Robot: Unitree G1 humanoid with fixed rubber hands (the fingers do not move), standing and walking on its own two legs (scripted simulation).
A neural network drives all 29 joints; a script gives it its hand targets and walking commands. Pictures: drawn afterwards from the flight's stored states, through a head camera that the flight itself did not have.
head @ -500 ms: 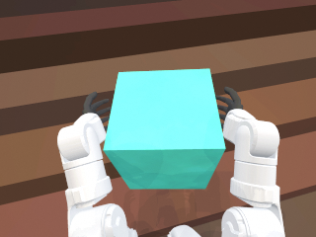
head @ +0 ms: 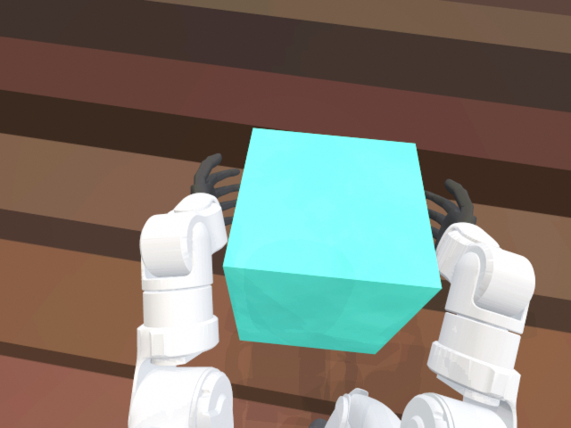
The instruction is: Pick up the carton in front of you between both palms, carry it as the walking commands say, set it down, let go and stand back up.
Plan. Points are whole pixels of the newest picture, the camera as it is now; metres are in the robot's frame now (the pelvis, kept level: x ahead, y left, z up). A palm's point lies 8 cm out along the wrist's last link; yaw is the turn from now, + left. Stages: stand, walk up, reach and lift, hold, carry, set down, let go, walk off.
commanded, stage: carry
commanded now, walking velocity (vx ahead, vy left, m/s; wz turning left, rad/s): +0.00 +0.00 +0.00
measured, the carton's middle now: (319, 251) +0.35 +0.04 +0.06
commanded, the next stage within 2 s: none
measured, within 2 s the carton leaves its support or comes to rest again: neither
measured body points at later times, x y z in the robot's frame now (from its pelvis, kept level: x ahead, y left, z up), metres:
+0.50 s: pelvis +0.22 +0.08 +0.12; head +0.21 +0.05 +0.57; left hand +0.58 +0.22 +0.30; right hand +0.57 -0.10 +0.28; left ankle +0.38 +0.20 -0.38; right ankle +0.12 -0.06 -0.63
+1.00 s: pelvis +0.50 +0.14 +0.29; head +0.48 +0.19 +0.74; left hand +0.85 +0.31 +0.44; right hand +0.83 -0.01 +0.46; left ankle +0.40 +0.20 -0.46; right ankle +0.62 +0.02 -0.13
